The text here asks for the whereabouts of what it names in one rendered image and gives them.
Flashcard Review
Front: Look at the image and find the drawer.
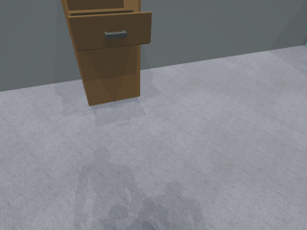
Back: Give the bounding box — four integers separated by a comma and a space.
68, 10, 153, 52

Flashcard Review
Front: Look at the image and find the handle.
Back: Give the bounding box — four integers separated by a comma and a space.
105, 30, 128, 39

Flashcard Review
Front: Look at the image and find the cabinet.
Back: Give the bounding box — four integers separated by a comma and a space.
60, 0, 141, 106

